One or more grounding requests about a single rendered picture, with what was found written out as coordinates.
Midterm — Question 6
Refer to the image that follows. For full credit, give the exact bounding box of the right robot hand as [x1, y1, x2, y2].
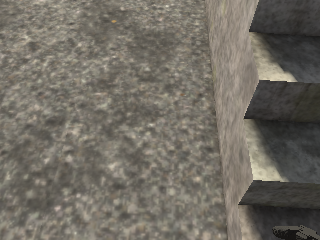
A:
[272, 225, 320, 240]

